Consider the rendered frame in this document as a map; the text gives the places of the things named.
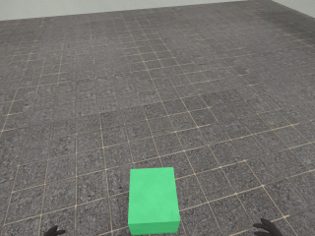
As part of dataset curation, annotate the carton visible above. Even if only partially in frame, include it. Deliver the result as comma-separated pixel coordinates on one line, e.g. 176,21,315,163
128,167,180,236

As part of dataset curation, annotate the robot right hand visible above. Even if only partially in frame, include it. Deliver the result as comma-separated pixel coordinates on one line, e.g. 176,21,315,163
253,218,283,236

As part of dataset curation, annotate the robot left hand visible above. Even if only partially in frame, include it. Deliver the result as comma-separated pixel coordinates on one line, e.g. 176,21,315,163
43,225,66,236

